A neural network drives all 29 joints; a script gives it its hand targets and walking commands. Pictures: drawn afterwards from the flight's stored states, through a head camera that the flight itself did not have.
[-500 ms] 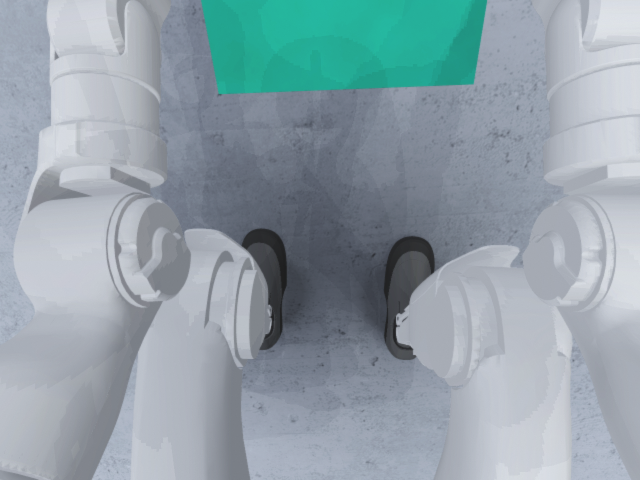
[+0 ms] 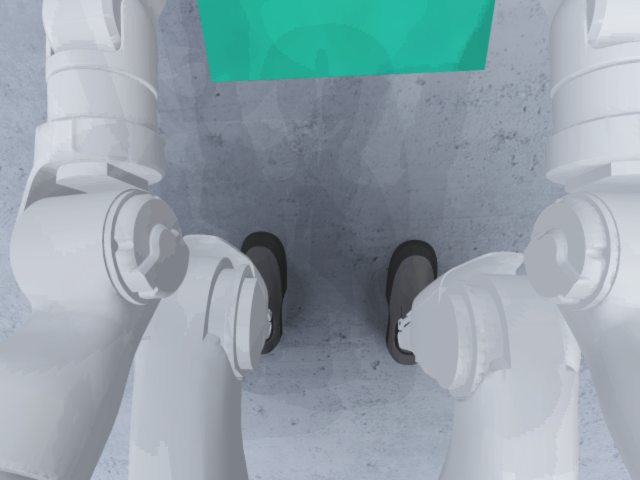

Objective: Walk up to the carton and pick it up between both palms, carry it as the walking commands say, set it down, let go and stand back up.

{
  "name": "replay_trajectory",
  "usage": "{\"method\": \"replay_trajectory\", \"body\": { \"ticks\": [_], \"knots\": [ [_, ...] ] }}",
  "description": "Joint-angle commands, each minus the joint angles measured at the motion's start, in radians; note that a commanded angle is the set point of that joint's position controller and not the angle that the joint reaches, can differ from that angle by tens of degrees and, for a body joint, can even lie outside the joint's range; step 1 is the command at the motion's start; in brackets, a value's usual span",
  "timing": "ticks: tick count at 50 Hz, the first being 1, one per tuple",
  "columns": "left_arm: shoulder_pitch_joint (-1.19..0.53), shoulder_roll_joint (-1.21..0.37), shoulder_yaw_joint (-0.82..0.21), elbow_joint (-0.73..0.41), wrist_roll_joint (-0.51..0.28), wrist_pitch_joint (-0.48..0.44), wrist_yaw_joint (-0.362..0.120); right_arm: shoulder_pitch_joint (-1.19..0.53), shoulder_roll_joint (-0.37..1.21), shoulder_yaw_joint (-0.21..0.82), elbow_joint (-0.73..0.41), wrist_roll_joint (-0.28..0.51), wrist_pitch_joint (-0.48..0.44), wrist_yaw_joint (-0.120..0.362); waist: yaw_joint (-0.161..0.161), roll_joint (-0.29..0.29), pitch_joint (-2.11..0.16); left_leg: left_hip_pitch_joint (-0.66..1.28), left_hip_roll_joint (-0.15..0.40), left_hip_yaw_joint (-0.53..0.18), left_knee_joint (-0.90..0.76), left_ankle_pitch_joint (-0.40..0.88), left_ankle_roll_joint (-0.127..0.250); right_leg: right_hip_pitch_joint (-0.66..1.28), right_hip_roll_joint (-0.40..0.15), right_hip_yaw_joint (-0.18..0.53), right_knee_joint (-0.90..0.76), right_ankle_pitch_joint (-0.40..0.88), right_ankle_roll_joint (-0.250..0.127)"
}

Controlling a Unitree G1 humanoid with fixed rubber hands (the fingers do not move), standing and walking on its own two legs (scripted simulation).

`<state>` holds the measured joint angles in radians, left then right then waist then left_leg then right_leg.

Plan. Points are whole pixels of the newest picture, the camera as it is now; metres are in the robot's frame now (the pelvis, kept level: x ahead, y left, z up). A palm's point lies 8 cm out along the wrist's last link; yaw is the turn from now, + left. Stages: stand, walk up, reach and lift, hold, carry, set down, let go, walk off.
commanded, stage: set down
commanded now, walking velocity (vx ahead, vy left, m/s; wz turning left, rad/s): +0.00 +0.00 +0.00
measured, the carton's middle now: out of the picture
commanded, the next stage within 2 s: none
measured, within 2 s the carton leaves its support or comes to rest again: rests again in 0.54 s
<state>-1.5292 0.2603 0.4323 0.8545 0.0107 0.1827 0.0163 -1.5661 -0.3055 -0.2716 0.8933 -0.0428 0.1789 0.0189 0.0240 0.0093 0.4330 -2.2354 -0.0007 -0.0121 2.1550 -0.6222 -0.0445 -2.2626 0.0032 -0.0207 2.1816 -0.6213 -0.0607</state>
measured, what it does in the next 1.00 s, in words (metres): stands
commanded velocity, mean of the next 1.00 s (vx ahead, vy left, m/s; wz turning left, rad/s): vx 0.00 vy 0.00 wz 0.00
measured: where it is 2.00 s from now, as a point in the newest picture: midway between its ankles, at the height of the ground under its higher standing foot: (334, 316)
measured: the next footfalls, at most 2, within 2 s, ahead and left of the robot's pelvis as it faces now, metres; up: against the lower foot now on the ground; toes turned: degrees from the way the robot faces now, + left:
none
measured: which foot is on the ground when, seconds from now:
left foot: down 0.00-1.00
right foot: down 0.00-1.00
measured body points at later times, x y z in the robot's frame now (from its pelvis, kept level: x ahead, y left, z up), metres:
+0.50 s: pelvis +0.00 +0.00 +0.00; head +0.40 -0.02 +0.19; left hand +0.59 +0.17 -0.19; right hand +0.59 -0.15 -0.20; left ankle +0.10 +0.13 -0.35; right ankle +0.09 -0.10 -0.35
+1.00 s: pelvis -0.02 +0.00 -0.01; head +0.37 -0.02 +0.19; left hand +0.55 +0.20 -0.20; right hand +0.57 -0.18 -0.21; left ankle +0.10 +0.13 -0.35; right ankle +0.09 -0.10 -0.35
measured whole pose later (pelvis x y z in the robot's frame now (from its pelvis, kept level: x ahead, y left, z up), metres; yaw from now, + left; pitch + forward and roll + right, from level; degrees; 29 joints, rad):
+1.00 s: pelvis -0.02 +0.00 -0.01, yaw +0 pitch +34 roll +3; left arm -1.53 0.34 0.31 1.06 -0.15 0.08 0.13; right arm -1.64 -0.44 -0.10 1.18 0.16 0.11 -0.07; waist 0.02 0.01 0.52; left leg -2.20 -0.02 -0.01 2.20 -0.58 -0.06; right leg -2.23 0.00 -0.01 2.23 -0.59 -0.06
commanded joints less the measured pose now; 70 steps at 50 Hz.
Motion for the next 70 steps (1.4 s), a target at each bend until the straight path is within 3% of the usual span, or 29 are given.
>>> {"method": "replay_trajectory", "body": {
  "ticks": [1,10,11,14,18,21,28,30,31,33,34,35,37,38,39,40,44,45,46,47,48,50,52,53,56,59,64,65,70],
  "knots": [
    [-0.081,-0.873,-0.255,0.248,0.024,0.078,-0.245,-0.161,0.750,0.289,0.173,0.004,0.069,0.255,0.078,-0.036,-0.832,0.315,-0.097,0.093,-0.063,0.287,0.023,0.535,0.068,0.067,-0.133,0.336,0.032],
    [-0.014,-0.847,-0.204,0.257,0.062,0.063,-0.229,-0.133,0.783,0.301,0.140,-0.019,0.052,0.245,0.102,-0.109,-0.822,0.374,-0.097,0.074,-0.052,0.387,0.018,0.514,0.066,0.069,-0.152,0.375,0.038],
    [-0.034,-0.867,-0.226,0.232,0.029,0.057,-0.233,-0.098,0.714,0.283,0.175,-0.029,0.051,0.240,0.046,-0.079,-0.814,0.399,-0.097,0.078,-0.041,0.372,0.011,0.512,0.073,0.055,-0.133,0.361,0.038],
    [-0.008,-0.786,-0.221,0.244,0.077,0.053,-0.210,-0.114,0.701,0.245,0.202,-0.023,0.050,0.245,0.105,-0.047,-0.808,0.436,-0.086,0.082,-0.055,0.372,0.016,0.468,0.070,0.039,-0.113,0.338,0.048],
    [-0.031,-0.783,-0.197,0.254,0.039,0.041,-0.205,-0.114,0.620,0.242,0.162,-0.036,0.022,0.213,0.047,-0.028,-0.830,0.345,-0.096,0.110,-0.036,0.363,-0.004,0.559,0.066,0.065,-0.143,0.377,0.035],
    [0.034,-0.668,-0.162,0.275,0.071,0.030,-0.182,-0.107,0.525,0.263,0.170,-0.018,0.006,0.180,0.117,-0.099,-0.860,0.324,-0.083,0.111,-0.052,0.320,-0.008,0.638,0.061,0.079,-0.133,0.385,0.050],
    [0.039,-0.092,-0.054,0.198,0.023,-0.075,-0.011,-0.104,-0.078,0.170,0.119,-0.017,-0.072,0.012,0.086,-0.076,-1.098,0.498,-0.072,0.093,-0.030,0.468,-0.030,0.718,0.034,0.056,-0.086,0.516,0.080],
    [0.014,0.028,-0.146,0.083,-0.048,-0.144,0.046,-0.137,-0.167,0.199,0.027,0.068,-0.124,-0.047,0.099,-0.041,-1.292,0.565,-0.084,0.087,-0.008,0.604,-0.035,0.759,0.037,0.063,-0.061,0.651,0.065],
    [-0.052,0.160,-0.112,0.093,-0.058,-0.150,0.093,-0.194,-0.304,0.129,0.059,0.052,-0.131,-0.077,0.035,-0.044,-1.330,0.606,-0.075,0.069,0.009,0.659,-0.023,0.732,0.040,0.044,-0.046,0.670,0.087],
    [-0.107,0.165,-0.162,0.078,-0.116,-0.162,0.114,-0.278,-0.290,0.207,-0.054,0.161,-0.147,-0.104,0.063,0.012,-1.545,0.776,-0.064,0.072,0.025,0.688,-0.017,0.779,0.037,0.049,-0.049,0.687,0.089],
    [-0.125,0.168,-0.184,0.138,-0.172,-0.152,0.114,-0.308,-0.255,0.277,-0.023,0.221,-0.139,-0.102,0.126,-0.041,-1.535,0.698,-0.067,0.083,0.013,0.654,-0.018,0.802,0.021,0.059,-0.029,0.683,0.081],
    [-0.130,0.129,-0.216,0.143,-0.187,-0.151,0.114,-0.328,-0.234,0.306,-0.061,0.255,-0.132,-0.097,0.059,-0.075,-1.542,0.539,-0.066,0.096,-0.014,0.580,-0.018,0.987,0.020,0.084,-0.032,0.786,0.064],
    [-0.205,0.186,-0.244,0.173,-0.244,-0.139,0.115,-0.388,-0.264,0.307,0.076,0.250,-0.114,-0.100,0.098,-0.121,-1.397,0.464,-0.054,0.095,-0.034,0.501,-0.008,0.956,0.022,0.080,-0.021,0.657,0.067],
    [-0.192,0.217,-0.244,0.184,-0.220,-0.141,0.111,-0.355,-0.271,0.277,0.125,0.235,-0.105,-0.097,0.081,-0.074,-1.284,0.433,-0.043,0.108,-0.044,0.453,-0.006,0.867,0.022,0.079,-0.045,0.575,0.069],
    [-0.194,0.221,-0.229,0.153,-0.206,-0.150,0.110,-0.382,-0.242,0.310,0.077,0.284,-0.110,-0.082,0.143,-0.048,-1.286,0.490,-0.037,0.094,-0.032,0.491,0.002,0.775,0.020,0.090,-0.051,0.565,0.064],
    [-0.254,0.225,-0.231,0.142,-0.205,-0.141,0.115,-0.409,-0.281,0.290,0.095,0.269,-0.116,-0.082,0.086,-0.039,-1.282,0.512,-0.027,0.076,-0.037,0.507,-0.001,0.743,0.017,0.071,-0.052,0.549,0.068],
    [-0.222,0.245,-0.227,0.236,-0.214,-0.128,0.112,-0.372,-0.326,0.258,0.243,0.231,-0.092,-0.087,0.071,-0.063,-1.206,0.478,-0.021,0.080,-0.044,0.388,0.002,0.730,-0.001,0.065,-0.047,0.425,0.073],
    [-0.278,0.267,-0.210,0.224,-0.216,-0.127,0.112,-0.427,-0.326,0.286,0.203,0.257,-0.093,-0.082,0.117,-0.073,-1.188,0.498,-0.016,0.077,-0.032,0.406,0.004,0.687,-0.001,0.080,-0.053,0.417,0.073],
    [-0.309,0.236,-0.240,0.125,-0.199,-0.132,0.113,-0.377,-0.352,0.216,0.233,0.217,-0.108,-0.083,0.012,0.008,-1.141,0.479,-0.019,0.079,-0.056,0.426,-0.019,0.655,0.018,0.064,-0.065,0.444,0.051],
    [-0.276,0.269,-0.224,0.134,-0.173,-0.149,0.118,-0.427,-0.320,0.249,0.190,0.244,-0.112,-0.076,0.097,0.016,-1.278,0.512,-0.023,0.077,-0.044,0.440,-0.001,0.749,0.009,0.079,-0.036,0.485,0.055],
    [-0.348,0.232,-0.249,0.108,-0.213,-0.139,0.117,-0.414,-0.330,0.244,0.247,0.208,-0.110,-0.084,0.038,-0.002,-1.270,0.567,-0.022,0.081,-0.030,0.449,-0.015,0.704,0.008,0.065,-0.049,0.449,0.055],
    [-0.325,0.324,-0.214,0.071,-0.202,-0.131,0.125,-0.487,-0.381,0.247,0.127,0.249,-0.095,-0.088,0.118,-0.020,-1.390,0.582,-0.027,0.087,-0.035,0.454,-0.001,0.810,0.006,0.084,-0.042,0.484,0.059],
    [-0.290,0.285,-0.260,0.055,-0.250,-0.114,0.140,-0.474,-0.397,0.275,0.076,0.231,-0.087,-0.106,0.045,-0.061,-1.600,0.643,-0.042,0.123,-0.048,0.496,-0.017,0.995,0.026,0.057,-0.071,0.540,0.060],
    [-0.323,0.275,-0.246,-0.039,-0.252,-0.113,0.144,-0.495,-0.378,0.289,0.015,0.246,-0.079,-0.102,0.112,-0.037,-1.587,0.653,-0.041,0.133,-0.056,0.516,-0.007,0.991,0.025,0.072,-0.076,0.553,0.053],
    [-0.341,0.284,-0.269,-0.041,-0.255,-0.082,0.158,-0.478,-0.420,0.259,0.020,0.228,-0.055,-0.110,0.041,-0.025,-1.627,0.755,-0.051,0.121,-0.091,0.535,-0.014,0.985,0.032,0.043,-0.108,0.543,0.057],
    [-0.329,0.324,-0.212,-0.135,-0.212,-0.079,0.163,-0.436,-0.364,0.281,0.029,0.254,-0.023,-0.099,0.130,-0.013,-1.564,0.689,-0.054,0.148,-0.131,0.411,-0.001,0.951,0.028,0.064,-0.137,0.441,0.054],
    [-0.294,0.220,-0.231,-0.016,-0.226,-0.032,0.160,-0.414,-0.327,0.284,0.126,0.241,0.006,-0.070,0.078,-0.059,-1.413,0.657,-0.044,0.141,-0.226,0.279,0.010,0.906,0.036,0.038,-0.225,0.302,0.047],
    [-0.313,0.270,-0.214,-0.132,-0.190,-0.041,0.167,-0.484,-0.379,0.248,-0.036,0.254,0.003,-0.072,0.131,0.024,-1.582,0.810,-0.042,0.137,-0.215,0.391,0.000,0.941,0.042,0.056,-0.211,0.385,0.052],
    [-0.296,0.305,-0.157,-0.082,-0.187,0.006,0.172,-0.478,-0.362,0.262,-0.034,0.239,0.042,-0.091,0.128,-0.128,-1.590,0.683,-0.058,0.151,-0.261,0.344,0.023,1.026,0.043,0.053,-0.288,0.365,0.056]
  ]
}}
